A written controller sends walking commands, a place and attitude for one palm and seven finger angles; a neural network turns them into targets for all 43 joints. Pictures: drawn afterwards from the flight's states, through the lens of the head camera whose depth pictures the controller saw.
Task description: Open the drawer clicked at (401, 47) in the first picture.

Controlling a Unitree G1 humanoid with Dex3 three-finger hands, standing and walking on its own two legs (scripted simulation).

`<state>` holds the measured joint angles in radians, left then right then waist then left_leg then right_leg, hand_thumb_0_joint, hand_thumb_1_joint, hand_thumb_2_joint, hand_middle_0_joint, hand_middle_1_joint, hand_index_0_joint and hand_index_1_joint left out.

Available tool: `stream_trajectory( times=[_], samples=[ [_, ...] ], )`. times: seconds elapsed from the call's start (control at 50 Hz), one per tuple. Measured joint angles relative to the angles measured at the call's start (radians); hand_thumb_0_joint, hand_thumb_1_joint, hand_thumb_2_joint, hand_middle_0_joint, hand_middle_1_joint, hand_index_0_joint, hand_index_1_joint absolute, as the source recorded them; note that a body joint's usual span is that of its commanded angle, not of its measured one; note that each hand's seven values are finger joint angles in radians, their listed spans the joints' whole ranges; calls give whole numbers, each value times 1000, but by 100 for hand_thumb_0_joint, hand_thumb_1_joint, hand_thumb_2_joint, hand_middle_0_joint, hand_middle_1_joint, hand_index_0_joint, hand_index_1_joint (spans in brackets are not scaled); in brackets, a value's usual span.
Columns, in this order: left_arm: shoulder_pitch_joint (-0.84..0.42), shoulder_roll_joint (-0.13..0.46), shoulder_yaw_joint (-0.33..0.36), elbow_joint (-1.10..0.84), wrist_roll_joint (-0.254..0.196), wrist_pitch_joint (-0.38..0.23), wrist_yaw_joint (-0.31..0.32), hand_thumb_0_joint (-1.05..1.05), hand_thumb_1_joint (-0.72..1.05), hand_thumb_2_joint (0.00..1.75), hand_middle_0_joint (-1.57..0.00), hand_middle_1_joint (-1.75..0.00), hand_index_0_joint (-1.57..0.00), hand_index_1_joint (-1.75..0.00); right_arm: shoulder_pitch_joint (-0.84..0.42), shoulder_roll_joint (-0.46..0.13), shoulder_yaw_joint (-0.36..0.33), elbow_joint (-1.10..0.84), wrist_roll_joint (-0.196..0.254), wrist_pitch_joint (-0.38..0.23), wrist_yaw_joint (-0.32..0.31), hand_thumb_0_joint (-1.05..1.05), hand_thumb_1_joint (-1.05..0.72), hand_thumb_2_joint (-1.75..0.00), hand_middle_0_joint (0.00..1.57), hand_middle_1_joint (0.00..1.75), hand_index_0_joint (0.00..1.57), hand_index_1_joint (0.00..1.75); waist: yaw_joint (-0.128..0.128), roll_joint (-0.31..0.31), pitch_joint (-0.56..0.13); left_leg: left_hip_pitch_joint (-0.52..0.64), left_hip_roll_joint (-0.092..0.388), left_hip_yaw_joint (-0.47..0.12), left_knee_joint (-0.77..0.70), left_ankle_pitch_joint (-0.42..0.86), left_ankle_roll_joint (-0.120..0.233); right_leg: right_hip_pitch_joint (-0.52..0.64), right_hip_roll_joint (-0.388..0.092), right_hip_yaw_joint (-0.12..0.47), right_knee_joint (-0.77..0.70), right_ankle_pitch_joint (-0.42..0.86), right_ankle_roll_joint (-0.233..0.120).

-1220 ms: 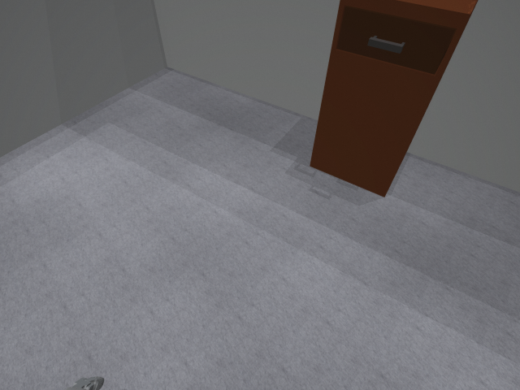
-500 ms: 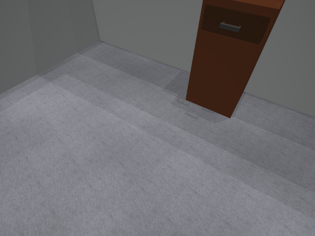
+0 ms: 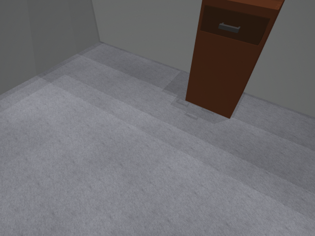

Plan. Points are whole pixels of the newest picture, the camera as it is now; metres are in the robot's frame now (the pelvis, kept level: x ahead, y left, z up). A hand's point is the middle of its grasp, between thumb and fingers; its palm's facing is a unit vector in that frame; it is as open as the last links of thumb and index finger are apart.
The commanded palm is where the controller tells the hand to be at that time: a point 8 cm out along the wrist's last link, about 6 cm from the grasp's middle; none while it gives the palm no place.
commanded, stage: look at it before walking up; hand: left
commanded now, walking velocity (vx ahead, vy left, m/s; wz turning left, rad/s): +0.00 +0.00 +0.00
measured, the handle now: (229, 26) +1.31 -0.38 -0.01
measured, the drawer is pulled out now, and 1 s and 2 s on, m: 0.00 0.00 0.00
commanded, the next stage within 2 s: walk to a spot facing it in 0.22 s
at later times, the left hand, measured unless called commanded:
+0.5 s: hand out of the picture +0.07 +0.23 -0.17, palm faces -0.04 -0.96 -0.28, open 7.4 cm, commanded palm none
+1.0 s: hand (89, 227) +0.18 +0.23 -0.19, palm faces -0.15 -0.98 -0.14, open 7.4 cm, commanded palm none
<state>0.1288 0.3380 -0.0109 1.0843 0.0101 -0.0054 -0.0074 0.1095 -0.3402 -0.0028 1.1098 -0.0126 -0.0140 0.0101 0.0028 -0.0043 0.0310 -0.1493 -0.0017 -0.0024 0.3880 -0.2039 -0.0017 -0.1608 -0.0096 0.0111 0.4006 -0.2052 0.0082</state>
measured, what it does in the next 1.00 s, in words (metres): walks ahead: left foot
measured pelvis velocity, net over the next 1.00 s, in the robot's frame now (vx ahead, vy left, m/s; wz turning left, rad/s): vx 0.18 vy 0.04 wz -0.24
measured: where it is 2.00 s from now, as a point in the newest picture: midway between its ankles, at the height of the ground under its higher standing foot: (172, 189)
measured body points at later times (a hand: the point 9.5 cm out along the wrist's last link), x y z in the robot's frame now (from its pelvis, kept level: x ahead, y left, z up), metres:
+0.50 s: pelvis +0.02 +0.00 -0.01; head +0.02 +0.00 +0.44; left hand +0.07 +0.28 -0.15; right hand +0.08 -0.28 -0.14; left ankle +0.01 +0.12 -0.74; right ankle +0.01 -0.12 -0.74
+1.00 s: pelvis +0.18 +0.04 -0.01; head +0.20 +0.07 +0.44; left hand +0.19 +0.28 -0.18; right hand +0.18 -0.20 -0.14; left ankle +0.17 +0.12 -0.74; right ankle +0.09 -0.08 -0.64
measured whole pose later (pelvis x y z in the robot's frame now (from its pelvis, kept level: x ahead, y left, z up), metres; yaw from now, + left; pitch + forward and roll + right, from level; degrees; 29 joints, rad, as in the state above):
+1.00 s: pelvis +0.18 +0.04 -0.01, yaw -14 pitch +0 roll -2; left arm 0.36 0.20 0.08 1.10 0.03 0.01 -0.02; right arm 0.25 -0.14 -0.04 1.00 -0.02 -0.10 -0.02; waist 0.02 -0.05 0.03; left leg -0.20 0.06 0.20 0.54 -0.34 0.04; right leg -0.45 -0.02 -0.01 1.21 -0.34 -0.02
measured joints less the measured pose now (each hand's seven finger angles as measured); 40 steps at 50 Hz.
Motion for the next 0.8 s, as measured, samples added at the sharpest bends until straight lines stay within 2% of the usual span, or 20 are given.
stream_trajectory(
  times=[0.38,0.5,0.6,0.66,0.72,0.76,0.8],
  samples=[
    [9,1,2,9,-2,3,5,0,90,90,-20,-30,-20,-30,-4,-1,3,6,-2,4,-5,0,-90,-90,20,30,20,30,5,-1,5,10,4,1,-11,-5,-3,11,3,1,-13,-2,-1],
    [95,-42,13,-6,8,29,-10,0,90,90,-20,-30,-20,-30,55,47,-1,-15,-13,15,-1,0,-90,-90,20,30,20,30,17,1,-36,-7,21,39,75,-86,-1,-30,22,37,90,-94,-13],
    [188,-91,28,-27,13,17,-25,0,90,90,-20,-30,-20,-30,138,90,-13,-36,-10,5,1,0,-90,-90,20,30,20,30,17,8,-39,-34,47,62,195,-187,-8,-64,48,57,194,-150,-25],
    [230,-129,35,-30,13,-8,-18,0,90,90,-20,-30,-20,-30,179,103,-21,-26,-8,9,-1,0,-90,-90,20,30,20,30,16,26,-38,-99,62,53,359,-268,-5,-58,65,42,215,-198,-28],
    [273,-164,38,-29,16,-31,-1,0,90,90,-20,-30,-20,-30,172,118,-24,-19,-7,12,-2,1,-90,-90,20,30,20,30,38,15,-19,-196,49,62,531,-326,-9,-15,61,56,162,-192,-29],
    [301,-177,39,-17,20,-33,5,0,90,90,-20,-30,-20,-30,150,129,-27,-36,-4,6,0,1,-90,-90,20,30,20,30,46,-3,-8,-240,46,70,511,-323,-10,14,50,76,124,-188,-22],
    [324,-184,40,4,19,-27,4,0,90,90,-20,-30,-20,-30,123,141,-30,-63,0,-7,4,1,-90,-90,20,30,20,30,46,-22,-2,-259,48,78,420,-252,-11,39,38,97,99,-192,-8]
  ],
)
